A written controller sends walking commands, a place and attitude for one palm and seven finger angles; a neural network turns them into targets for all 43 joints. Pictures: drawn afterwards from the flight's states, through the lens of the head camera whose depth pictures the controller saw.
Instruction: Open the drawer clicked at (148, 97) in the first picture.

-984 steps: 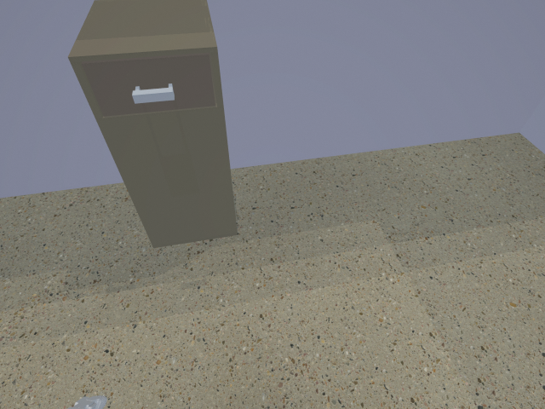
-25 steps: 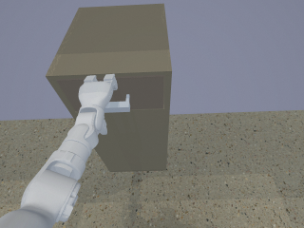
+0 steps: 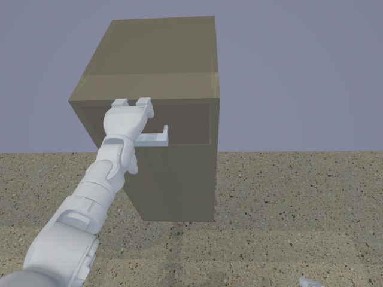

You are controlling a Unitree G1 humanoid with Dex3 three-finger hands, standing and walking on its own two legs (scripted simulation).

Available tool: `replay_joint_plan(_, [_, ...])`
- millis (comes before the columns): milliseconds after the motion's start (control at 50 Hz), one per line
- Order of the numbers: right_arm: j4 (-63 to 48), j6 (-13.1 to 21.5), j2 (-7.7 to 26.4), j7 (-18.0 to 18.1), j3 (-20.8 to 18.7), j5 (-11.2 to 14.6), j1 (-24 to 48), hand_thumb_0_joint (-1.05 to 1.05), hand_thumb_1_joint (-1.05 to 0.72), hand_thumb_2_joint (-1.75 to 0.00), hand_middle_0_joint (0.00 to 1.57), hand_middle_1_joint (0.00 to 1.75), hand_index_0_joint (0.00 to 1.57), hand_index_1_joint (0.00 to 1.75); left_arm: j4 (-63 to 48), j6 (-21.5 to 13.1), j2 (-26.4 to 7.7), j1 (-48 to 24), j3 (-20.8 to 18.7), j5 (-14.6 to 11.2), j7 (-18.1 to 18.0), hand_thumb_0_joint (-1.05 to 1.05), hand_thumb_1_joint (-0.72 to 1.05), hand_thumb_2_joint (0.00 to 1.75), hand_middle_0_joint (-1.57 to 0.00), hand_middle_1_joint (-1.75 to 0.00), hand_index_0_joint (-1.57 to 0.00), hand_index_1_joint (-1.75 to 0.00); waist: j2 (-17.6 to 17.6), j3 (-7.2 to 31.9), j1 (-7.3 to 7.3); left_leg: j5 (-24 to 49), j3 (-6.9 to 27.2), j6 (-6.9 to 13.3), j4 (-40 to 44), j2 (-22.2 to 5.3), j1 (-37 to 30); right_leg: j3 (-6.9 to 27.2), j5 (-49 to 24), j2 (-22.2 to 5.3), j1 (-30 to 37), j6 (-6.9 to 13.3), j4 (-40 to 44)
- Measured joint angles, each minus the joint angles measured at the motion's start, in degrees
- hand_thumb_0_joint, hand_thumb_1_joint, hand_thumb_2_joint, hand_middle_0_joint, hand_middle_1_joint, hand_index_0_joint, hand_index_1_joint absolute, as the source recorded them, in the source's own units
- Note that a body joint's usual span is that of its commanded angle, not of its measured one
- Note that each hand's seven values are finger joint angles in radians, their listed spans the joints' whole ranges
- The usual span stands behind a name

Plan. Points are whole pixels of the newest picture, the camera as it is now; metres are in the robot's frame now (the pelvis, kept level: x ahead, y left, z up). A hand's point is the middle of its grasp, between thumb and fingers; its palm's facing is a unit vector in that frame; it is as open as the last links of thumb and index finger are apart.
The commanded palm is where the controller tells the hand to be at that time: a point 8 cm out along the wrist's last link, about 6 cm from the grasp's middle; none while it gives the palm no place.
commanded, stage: re-aim the fingers above the handle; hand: left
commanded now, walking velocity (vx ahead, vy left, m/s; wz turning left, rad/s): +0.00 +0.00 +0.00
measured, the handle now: (148, 134) +0.49 +0.14 +0.00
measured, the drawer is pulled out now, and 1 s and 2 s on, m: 0.00 0.00 0.00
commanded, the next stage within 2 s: lower the fingers behind the handle in 1.90 s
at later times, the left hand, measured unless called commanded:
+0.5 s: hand (136, 132) +0.44 +0.15 +0.07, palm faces +0.03 -0.02 -1.00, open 13.8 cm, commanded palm +0.42 +0.16 +0.12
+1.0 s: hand (136, 130) +0.45 +0.15 +0.07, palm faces +0.02 -0.04 -1.00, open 13.7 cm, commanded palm +0.41 +0.17 +0.12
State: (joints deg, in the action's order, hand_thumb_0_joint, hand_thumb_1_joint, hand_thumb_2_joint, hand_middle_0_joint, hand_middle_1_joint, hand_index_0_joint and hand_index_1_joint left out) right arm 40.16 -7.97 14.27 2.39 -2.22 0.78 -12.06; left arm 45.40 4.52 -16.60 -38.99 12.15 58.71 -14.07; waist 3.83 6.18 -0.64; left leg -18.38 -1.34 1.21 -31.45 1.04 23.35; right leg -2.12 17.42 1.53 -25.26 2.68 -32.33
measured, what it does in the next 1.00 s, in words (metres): stands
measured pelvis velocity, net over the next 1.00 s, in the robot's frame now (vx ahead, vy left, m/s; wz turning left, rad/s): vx -0.01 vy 0.00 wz -0.03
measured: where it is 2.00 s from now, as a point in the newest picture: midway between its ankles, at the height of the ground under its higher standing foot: outside the picture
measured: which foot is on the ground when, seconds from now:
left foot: down 0.00-1.00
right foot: down 0.00-1.00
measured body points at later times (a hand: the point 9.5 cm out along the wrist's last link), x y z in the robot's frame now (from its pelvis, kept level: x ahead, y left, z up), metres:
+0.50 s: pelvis -0.01 +0.00 +0.00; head +0.03 -0.03 +0.45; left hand +0.44 +0.15 +0.12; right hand +0.07 -0.26 -0.15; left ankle -0.04 +0.11 -0.73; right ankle -0.02 -0.09 -0.73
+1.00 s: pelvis -0.01 +0.00 +0.00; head +0.04 -0.03 +0.45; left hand +0.44 +0.15 +0.12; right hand +0.07 -0.26 -0.14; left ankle -0.04 +0.11 -0.73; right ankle -0.02 -0.09 -0.73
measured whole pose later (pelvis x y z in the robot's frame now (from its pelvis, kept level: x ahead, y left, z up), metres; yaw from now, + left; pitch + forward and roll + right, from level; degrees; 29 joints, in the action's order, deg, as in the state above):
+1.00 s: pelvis -0.01 +0.00 +0.00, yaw -2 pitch +11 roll +1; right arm 41.5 -7.3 13.9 2.8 -1.4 1.2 -13.3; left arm 51.0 6.5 -16.8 -42.5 9.0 59.3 -16.4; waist 3.9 6.4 -2.5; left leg -17.3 -3.1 1.4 -30.4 0.7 24.1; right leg -0.4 16.0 2.0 -26.9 2.5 -31.9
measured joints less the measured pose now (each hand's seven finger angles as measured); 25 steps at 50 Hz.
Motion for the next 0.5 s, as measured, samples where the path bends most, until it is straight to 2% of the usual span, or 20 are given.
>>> replay_joint_plan(140, [0.66,0.16,0.08,0.18,-0.12,0.1,-1.07,0.01,-0.91,-0.9,0.2,0.3,0.21,0.3,1.17,0.4,-1.35,-0.55,-1.53,-0.39,-0.11,0.0,-0.49,0.3,-0.32,-1.2,-0.32,-1.2,0.12,-0.03,-0.55,0.32,-0.22,-0.15,0.28,-0.2,0.14,0.21,-0.36,0.21,-0.3,0.15,0.15])
replay_joint_plan(280, [1.01,0.4,0.33,-0.17,-0.59,0.27,-2.66,0.01,-0.91,-0.9,0.2,0.3,0.2,0.3,0.43,-0.56,-0.91,-0.25,-0.37,-0.76,0.73,0.0,-0.49,0.3,-0.32,-1.2,-0.32,-1.2,0.35,-0.02,-0.65,0.6,-0.16,-0.11,0.37,-0.14,0.2,0.15,-0.64,0.15,-0.3,0.15,0.31])
replay_joint_plan(400, [1.73,0.73,0.09,-0.05,-0.18,0.12,-2.07,0.01,-0.91,-0.9,0.2,0.3,0.2,0.3,2.35,-1.35,0.38,-1.42,-0.92,0.38,-1.61,0.0,-0.49,0.3,-0.32,-1.2,-0.32,-1.2,0.13,-0.2,-1.16,0.78,-0.64,-0.04,0.16,-0.1,0.74,0.61,-0.79,0.11,-1.17,0.1,-0.28])
replay_joint_plan(500, [1.5,1.04,-0.3,0.33,0.39,0.29,-1.58,0.01,-0.91,-0.9,0.2,0.3,0.21,0.3,5.68,0.89,-0.55,-3.53,-2.36,0.75,-2.92,0.0,-0.49,0.3,-0.32,-1.2,-0.32,-1.2,0.08,-0.22,-1.86,1.07,-1.17,-0.05,0.34,-0.25,1.21,1.12,-1.19,0.28,-1.91,0.08,-0.3])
